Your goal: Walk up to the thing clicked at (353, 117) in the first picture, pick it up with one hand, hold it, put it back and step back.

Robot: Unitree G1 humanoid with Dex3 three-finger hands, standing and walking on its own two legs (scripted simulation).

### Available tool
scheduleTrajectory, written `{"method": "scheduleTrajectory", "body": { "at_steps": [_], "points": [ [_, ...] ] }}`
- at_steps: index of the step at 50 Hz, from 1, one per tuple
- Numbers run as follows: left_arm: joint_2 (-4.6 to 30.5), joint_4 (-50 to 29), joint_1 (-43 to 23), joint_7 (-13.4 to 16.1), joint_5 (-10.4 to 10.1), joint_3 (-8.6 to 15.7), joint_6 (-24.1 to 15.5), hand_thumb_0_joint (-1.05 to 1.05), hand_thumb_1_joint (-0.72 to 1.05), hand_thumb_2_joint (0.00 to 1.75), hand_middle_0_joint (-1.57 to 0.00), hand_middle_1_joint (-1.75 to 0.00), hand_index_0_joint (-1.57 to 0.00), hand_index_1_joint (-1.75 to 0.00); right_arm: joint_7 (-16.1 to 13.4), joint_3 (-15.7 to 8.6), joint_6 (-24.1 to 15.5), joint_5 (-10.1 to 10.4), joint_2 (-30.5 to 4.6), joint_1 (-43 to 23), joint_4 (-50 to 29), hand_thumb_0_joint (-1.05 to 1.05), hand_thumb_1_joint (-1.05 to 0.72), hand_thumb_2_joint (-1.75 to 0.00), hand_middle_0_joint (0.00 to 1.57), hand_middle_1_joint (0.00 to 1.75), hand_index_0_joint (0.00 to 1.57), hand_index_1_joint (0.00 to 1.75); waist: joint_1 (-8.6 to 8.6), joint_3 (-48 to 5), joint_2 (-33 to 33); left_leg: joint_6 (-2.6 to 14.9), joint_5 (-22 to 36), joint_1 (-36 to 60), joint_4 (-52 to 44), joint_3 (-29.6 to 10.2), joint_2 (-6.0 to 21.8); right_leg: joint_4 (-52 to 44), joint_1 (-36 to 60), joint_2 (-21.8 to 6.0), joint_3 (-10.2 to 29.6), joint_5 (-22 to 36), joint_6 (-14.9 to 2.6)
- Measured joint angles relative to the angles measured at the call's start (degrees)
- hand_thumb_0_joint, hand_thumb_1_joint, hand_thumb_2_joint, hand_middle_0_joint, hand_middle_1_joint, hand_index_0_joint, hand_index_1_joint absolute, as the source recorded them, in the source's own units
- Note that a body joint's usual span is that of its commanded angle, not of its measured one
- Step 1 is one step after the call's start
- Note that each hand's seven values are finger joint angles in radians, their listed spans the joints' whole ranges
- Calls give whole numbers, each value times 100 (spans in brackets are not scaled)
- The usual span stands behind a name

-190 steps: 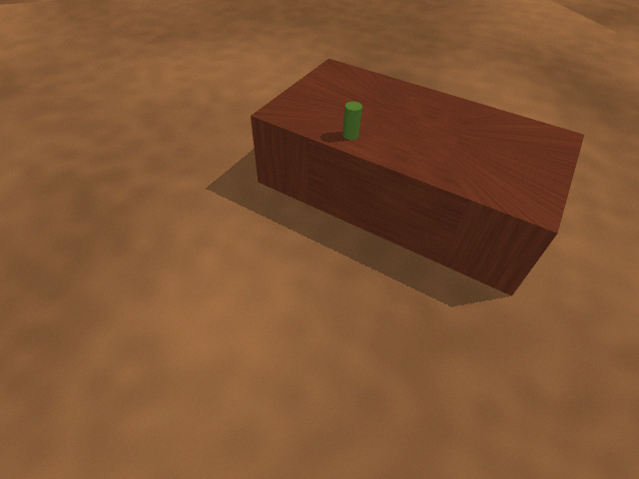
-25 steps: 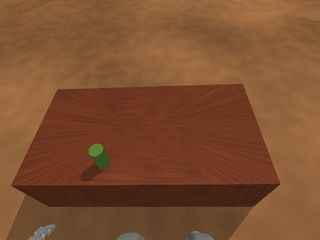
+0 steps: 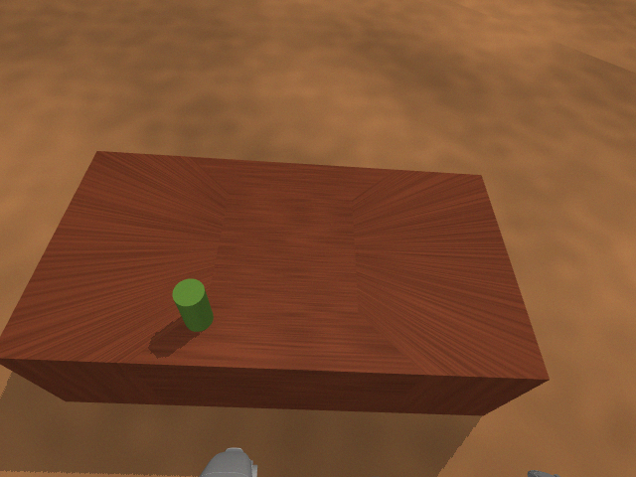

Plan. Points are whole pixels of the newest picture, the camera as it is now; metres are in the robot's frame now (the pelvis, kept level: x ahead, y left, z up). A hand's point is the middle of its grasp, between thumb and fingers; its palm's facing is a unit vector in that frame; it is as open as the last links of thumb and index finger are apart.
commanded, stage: walk up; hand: left
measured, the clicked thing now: (194, 306) +0.47 +0.26 -0.32
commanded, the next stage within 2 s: stand in 1.18 s
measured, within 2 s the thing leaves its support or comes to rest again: neither
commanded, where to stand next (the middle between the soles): +0.06 -0.02 m, yaw +2 degrees
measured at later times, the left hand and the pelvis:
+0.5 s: hand out of the picture +0.12 +0.25 -0.13, palm faces +0.02 -0.94 -0.34, open 7.4 cm; pelvis +0.01 -0.01 +0.02, yaw +1 degrees
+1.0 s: hand out of the picture +0.10 +0.26 -0.13, palm faces +0.03 -0.95 -0.32, open 7.4 cm; pelvis +0.02 +0.01 +0.03, yaw +2 degrees
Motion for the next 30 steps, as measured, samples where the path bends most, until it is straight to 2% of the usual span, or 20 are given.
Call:
{"method": "scheduleTrajectory", "body": {
  "at_steps": [2, 4, 6, 9, 18, 30],
  "points": [
    [-148, 135, -44, 28, 54, -16, -61, 0, 90, 90, -20, -30, -20, -30, -26, -25, 65, 56, -108, -120, 64, 0, -90, -90, 20, 30, 20, 30, -24, 112, 324, -22, -43, -13, 122, -178, 161, -293, 197, 168, -158, 403, 162],
    [-207, 191, 7, 18, 94, -69, -97, 0, 90, 90, -20, -30, -20, -30, -57, -22, 114, 124, -98, -168, 164, 0, -90, -90, 20, 30, 20, 30, 5, 52, 371, 68, -107, 48, 24, -213, 103, -336, 229, 142, -166, 411, 202],
    [-217, 258, 47, -6, 83, -114, -69, 0, 90, 90, -20, -30, -20, -30, -45, -7, 82, 146, -54, -213, 269, 0, -90, -90, 20, 30, 20, 30, 44, -12, 274, 68, 107, 246, -283, -130, -45, -276, 230, 16, -55, 354, 218],
    [-287, 375, -19, -21, 45, -162, -62, 1, 90, 90, -20, -30, -20, -30, -13, 9, 32, 153, -57, -259, 417, 0, -90, -90, 20, 30, 20, 30, 3, -86, 371, -72, 177, 376, -438, -156, -66, -386, 354, -8, -86, 372, 226],
    [-306, 464, -434, -2, 6, -171, -141, 0, 90, 90, -20, -30, -20, -30, 41, 123, 57, 149, 95, -440, 838, 0, -90, -90, 20, 30, 20, 30, -46, -200, 377, -116, 351, 723, -880, -185, -66, -823, 709, -6, -141, 538, 203],
    [-316, 579, -841, -22, -21, -167, -100, 0, 90, 90, -20, -30, -20, -30, 37, 149, 44, 108, 121, -429, 1169, 0, -90, -90, 20, 30, 20, 30, -124, -220, 210, -96, 585, 1011, -1440, -150, -72, -1562, 1065, -17, -140, 884, 265]
  ]
}}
